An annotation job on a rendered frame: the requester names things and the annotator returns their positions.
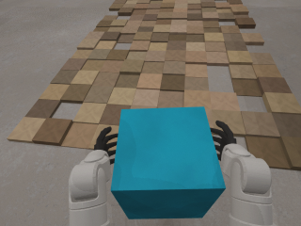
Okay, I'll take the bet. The robot right hand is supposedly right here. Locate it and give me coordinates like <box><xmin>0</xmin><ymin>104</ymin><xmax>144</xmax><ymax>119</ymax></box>
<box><xmin>210</xmin><ymin>121</ymin><xmax>237</xmax><ymax>161</ymax></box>

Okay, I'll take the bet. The left robot forearm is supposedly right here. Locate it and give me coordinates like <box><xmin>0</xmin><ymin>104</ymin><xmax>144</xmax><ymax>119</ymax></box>
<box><xmin>69</xmin><ymin>150</ymin><xmax>112</xmax><ymax>226</ymax></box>

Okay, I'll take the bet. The right robot forearm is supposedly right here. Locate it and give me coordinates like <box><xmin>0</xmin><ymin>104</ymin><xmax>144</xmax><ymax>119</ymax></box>
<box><xmin>221</xmin><ymin>143</ymin><xmax>277</xmax><ymax>226</ymax></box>

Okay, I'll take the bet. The carton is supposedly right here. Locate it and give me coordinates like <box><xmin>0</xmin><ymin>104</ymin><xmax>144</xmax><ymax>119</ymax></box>
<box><xmin>110</xmin><ymin>106</ymin><xmax>226</xmax><ymax>219</ymax></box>

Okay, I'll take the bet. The robot left hand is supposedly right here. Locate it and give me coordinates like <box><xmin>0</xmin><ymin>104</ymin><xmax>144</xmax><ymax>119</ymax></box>
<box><xmin>94</xmin><ymin>126</ymin><xmax>119</xmax><ymax>165</ymax></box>

